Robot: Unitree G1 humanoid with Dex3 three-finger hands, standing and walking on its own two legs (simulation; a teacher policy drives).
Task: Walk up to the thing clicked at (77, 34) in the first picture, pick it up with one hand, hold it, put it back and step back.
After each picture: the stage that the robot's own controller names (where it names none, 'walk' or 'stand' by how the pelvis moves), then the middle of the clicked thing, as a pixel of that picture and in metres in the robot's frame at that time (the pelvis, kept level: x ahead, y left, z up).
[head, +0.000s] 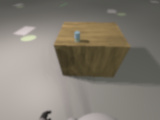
stand; (77, 36) +0.94 +0.22 -0.03
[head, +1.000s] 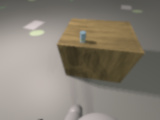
walk; (82, 37) +0.85 +0.19 -0.02
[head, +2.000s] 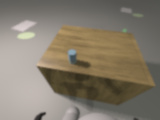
stand; (72, 57) +0.50 +0.20 +0.00
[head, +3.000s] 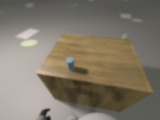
stand; (70, 64) +0.48 +0.21 -0.02
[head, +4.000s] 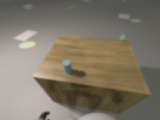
stand; (67, 67) +0.45 +0.22 -0.03
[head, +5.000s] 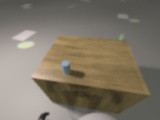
stand; (66, 67) +0.44 +0.23 -0.03
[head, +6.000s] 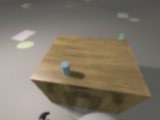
stand; (65, 68) +0.43 +0.23 -0.03
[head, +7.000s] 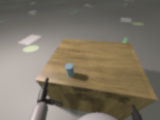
rise first; (69, 70) +0.43 +0.22 -0.02
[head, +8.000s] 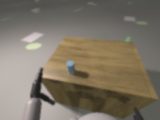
go down; (70, 67) +0.45 +0.22 -0.02
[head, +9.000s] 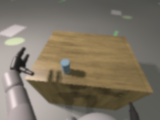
go down; (65, 67) +0.43 +0.20 +0.00
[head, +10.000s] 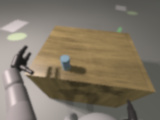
approach; (65, 63) +0.44 +0.20 +0.01
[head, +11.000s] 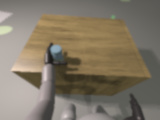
close; (57, 54) +0.46 +0.22 +0.05
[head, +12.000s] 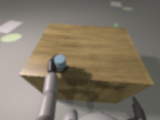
lift; (61, 64) +0.39 +0.20 +0.08
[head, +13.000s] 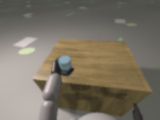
lift; (66, 66) +0.32 +0.17 +0.17
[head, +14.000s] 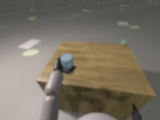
hold; (68, 64) +0.33 +0.17 +0.18
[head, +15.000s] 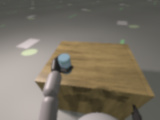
hold; (65, 64) +0.33 +0.18 +0.18
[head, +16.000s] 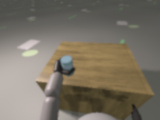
crouch; (67, 66) +0.33 +0.16 +0.17
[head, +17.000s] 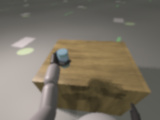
crouch; (63, 58) +0.39 +0.20 +0.17
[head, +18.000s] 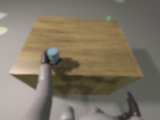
lower; (54, 57) +0.45 +0.22 +0.04
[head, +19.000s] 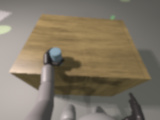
lower; (56, 57) +0.44 +0.22 +0.05
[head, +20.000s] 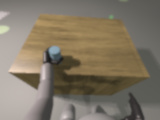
lower; (56, 55) +0.45 +0.22 +0.05
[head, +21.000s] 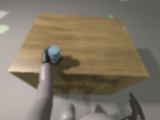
lower; (55, 55) +0.45 +0.22 +0.05
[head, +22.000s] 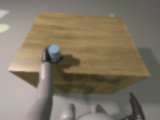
loosen; (55, 54) +0.46 +0.22 +0.06
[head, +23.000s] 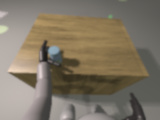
withdraw; (55, 55) +0.45 +0.22 +0.05
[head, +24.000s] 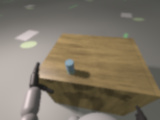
sink last; (70, 67) +0.43 +0.20 +0.01
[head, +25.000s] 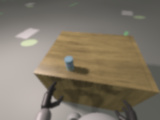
stand; (69, 63) +0.45 +0.21 +0.01
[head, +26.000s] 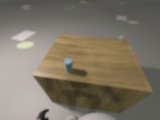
stand; (68, 65) +0.45 +0.21 +0.00
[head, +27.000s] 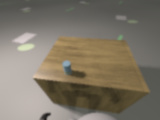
stand; (67, 68) +0.45 +0.22 -0.03
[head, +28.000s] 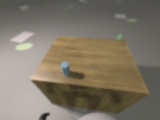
stand; (65, 69) +0.43 +0.23 -0.03
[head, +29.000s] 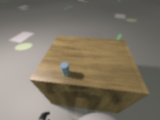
stand; (65, 69) +0.43 +0.23 -0.03
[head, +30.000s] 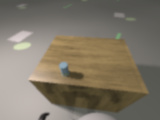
stand; (64, 69) +0.42 +0.24 -0.03
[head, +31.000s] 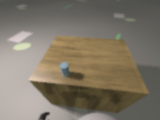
walk; (64, 69) +0.42 +0.23 -0.03
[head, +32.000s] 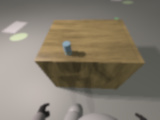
walk; (67, 48) +0.58 +0.24 +0.00
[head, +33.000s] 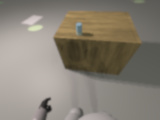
walk; (79, 29) +0.90 +0.20 +0.00
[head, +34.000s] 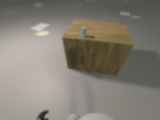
stand; (83, 31) +1.08 +0.19 -0.01
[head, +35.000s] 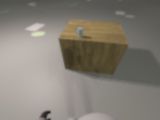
stand; (80, 32) +1.08 +0.20 -0.03
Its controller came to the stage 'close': yes
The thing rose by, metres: 0.23
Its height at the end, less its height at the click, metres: +0.00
